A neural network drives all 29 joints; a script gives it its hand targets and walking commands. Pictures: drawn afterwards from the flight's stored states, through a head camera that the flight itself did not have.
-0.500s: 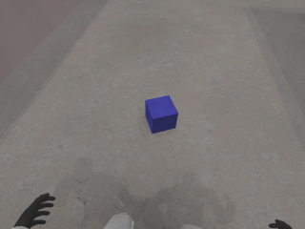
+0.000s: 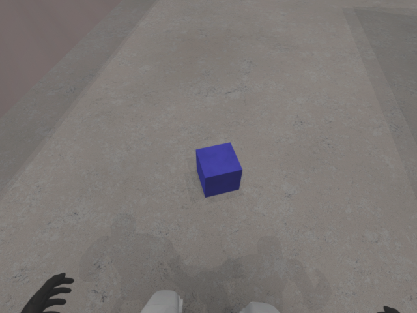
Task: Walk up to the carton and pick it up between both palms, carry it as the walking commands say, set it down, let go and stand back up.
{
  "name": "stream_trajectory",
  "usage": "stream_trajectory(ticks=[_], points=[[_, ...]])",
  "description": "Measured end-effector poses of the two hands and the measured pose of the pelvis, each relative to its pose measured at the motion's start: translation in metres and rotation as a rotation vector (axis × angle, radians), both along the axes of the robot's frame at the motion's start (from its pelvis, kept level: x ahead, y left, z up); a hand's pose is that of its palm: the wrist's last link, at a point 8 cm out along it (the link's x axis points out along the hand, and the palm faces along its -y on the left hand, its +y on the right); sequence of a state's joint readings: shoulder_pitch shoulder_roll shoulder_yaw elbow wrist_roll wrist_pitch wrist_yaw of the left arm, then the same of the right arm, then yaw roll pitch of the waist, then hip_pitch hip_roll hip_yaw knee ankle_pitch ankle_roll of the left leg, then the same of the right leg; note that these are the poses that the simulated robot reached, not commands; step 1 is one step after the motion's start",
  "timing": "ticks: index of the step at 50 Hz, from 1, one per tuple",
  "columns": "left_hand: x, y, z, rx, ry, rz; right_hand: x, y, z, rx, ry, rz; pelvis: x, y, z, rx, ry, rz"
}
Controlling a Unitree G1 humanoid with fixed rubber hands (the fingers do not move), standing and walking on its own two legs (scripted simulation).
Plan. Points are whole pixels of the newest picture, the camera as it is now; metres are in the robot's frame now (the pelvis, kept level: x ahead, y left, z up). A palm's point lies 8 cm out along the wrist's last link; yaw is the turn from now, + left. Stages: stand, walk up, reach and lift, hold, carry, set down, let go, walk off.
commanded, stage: walk up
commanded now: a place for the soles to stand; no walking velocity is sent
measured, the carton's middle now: (217, 169) +0.87 -0.03 -0.65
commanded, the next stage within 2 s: none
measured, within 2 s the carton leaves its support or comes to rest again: neither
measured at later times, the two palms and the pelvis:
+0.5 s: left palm (80, 274) +0.19 +0.28 -0.08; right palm out of the picture +0.16 -0.41 -0.07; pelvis +0.09 -0.06 -0.01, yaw +1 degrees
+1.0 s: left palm (119, 233) +0.28 +0.22 -0.08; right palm out of the picture +0.25 -0.48 -0.06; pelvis +0.19 -0.12 -0.01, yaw +2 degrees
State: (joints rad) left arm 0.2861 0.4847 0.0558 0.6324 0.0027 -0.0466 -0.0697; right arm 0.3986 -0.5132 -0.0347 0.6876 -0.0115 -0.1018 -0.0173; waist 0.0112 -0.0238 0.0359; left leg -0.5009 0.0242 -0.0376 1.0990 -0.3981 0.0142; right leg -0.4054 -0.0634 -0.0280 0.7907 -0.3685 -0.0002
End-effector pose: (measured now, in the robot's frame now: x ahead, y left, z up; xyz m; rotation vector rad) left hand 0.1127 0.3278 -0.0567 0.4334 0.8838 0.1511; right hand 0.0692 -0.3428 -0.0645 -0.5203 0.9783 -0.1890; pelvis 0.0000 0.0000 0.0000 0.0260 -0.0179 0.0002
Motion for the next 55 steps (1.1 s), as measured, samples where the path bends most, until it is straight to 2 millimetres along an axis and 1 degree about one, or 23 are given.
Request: stream_trajectory(ticks=[3, 7, 9, 11, 15, 18, 21, 24, 27, 29, 31, 34, 36, 38, 41, 44, 48, 50, 51, 53, 55], points=[[0.002, 0.002, 0.004, 0.007, 0.007, 0.021, 0.026, 0.000, 0.004, 0.008, -0.011, 0.032, 0.012, -0.003, 0.003, -0.001, 0.000, 0.010], [0.004, 0.009, -0.006, -0.004, 0.034, 0.052, 0.054, 0.004, 0.008, -0.007, 0.004, 0.073, 0.027, -0.001, 0.002, -0.021, 0.025, 0.041], [0.006, 0.011, -0.015, -0.018, 0.052, 0.066, 0.064, 0.006, 0.010, -0.026, 0.002, 0.087, 0.035, 0.001, -0.002, -0.021, 0.024, 0.050], [0.014, 0.008, -0.020, -0.033, 0.058, 0.071, 0.068, 0.004, 0.013, -0.045, -0.003, 0.079, 0.043, 0.001, -0.002, -0.022, 0.019, 0.049], [0.038, -0.002, -0.018, -0.041, 0.051, 0.052, 0.067, -0.012, 0.023, -0.080, 0.013, 0.048, 0.058, -0.007, 0.002, -0.028, 0.022, 0.031], [0.056, -0.015, -0.018, -0.039, 0.050, 0.030, 0.067, -0.028, 0.024, -0.087, 0.023, 0.029, 0.068, -0.019, 0.002, -0.023, 0.024, 0.024], [0.071, -0.033, -0.016, -0.030, 0.049, 0.016, 0.073, -0.047, 0.019, -0.078, 0.028, 0.016, 0.078, -0.037, 0.000, -0.012, 0.033, 0.015], [0.079, -0.048, -0.021, -0.006, 0.039, 0.017, 0.084, -0.067, 0.002, -0.065, 0.031, 0.009, 0.089, -0.056, -0.012, 0.007, 0.013, 0.016], [0.080, -0.058, -0.012, -0.007, 0.030, 0.051, 0.108, -0.068, -0.004, -0.038, 0.020, 0.020, 0.101, -0.062, -0.007, 0.000, -0.004, 0.033], [0.082, -0.058, -0.006, 0.002, 0.033, 0.063, 0.125, -0.067, -0.002, -0.021, 0.005, 0.039, 0.109, -0.065, -0.003, -0.003, -0.008, 0.033], [0.085, -0.056, -0.004, 0.009, 0.039, 0.072, 0.140, -0.068, 0.001, -0.017, 0.005, 0.057, 0.117, -0.067, -0.002, -0.004, -0.003, 0.041], [0.089, -0.052, -0.009, 0.006, 0.061, 0.087, 0.158, -0.067, 0.004, -0.028, 0.021, 0.083, 0.129, -0.068, -0.002, -0.014, 0.017, 0.061], [0.092, -0.050, -0.017, -0.006, 0.077, 0.100, 0.170, -0.064, 0.006, -0.041, 0.025, 0.101, 0.137, -0.066, -0.005, -0.019, 0.025, 0.073], [0.099, -0.053, -0.023, -0.020, 0.084, 0.104, 0.175, -0.066, 0.008, -0.057, 0.018, 0.098, 0.145, -0.065, -0.006, -0.018, 0.021, 0.073], [0.118, -0.060, -0.022, -0.029, 0.080, 0.094, 0.174, -0.076, 0.015, -0.081, 0.029, 0.074, 0.157, -0.071, -0.002, -0.023, 0.020, 0.060], [0.139, -0.072, -0.021, -0.029, 0.071, 0.071, 0.173, -0.092, 0.019, -0.096, 0.043, 0.054, 0.167, -0.083, -0.001, -0.023, 0.023, 0.049], [0.161, -0.097, -0.021, -0.020, 0.068, 0.049, 0.179, -0.118, 0.013, -0.091, 0.051, 0.033, 0.181, -0.106, -0.005, -0.012, 0.031, 0.040], [0.168, -0.108, -0.025, -0.004, 0.064, 0.044, 0.186, -0.133, 0.002, -0.085, 0.053, 0.027, 0.188, -0.121, -0.013, 0.001, 0.021, 0.038], [0.169, -0.113, -0.026, 0.000, 0.060, 0.052, 0.190, -0.138, -0.003, -0.080, 0.056, 0.024, 0.192, -0.126, -0.016, 0.007, 0.012, 0.043], [0.170, -0.122, -0.020, -0.005, 0.051, 0.075, 0.205, -0.139, -0.007, -0.062, 0.051, 0.027, 0.200, -0.130, -0.013, 0.005, 0.000, 0.055], [0.172, -0.125, -0.012, 0.001, 0.051, 0.090, 0.223, -0.138, -0.006, -0.042, 0.031, 0.044, 0.208, -0.133, -0.008, 0.002, -0.007, 0.057]])
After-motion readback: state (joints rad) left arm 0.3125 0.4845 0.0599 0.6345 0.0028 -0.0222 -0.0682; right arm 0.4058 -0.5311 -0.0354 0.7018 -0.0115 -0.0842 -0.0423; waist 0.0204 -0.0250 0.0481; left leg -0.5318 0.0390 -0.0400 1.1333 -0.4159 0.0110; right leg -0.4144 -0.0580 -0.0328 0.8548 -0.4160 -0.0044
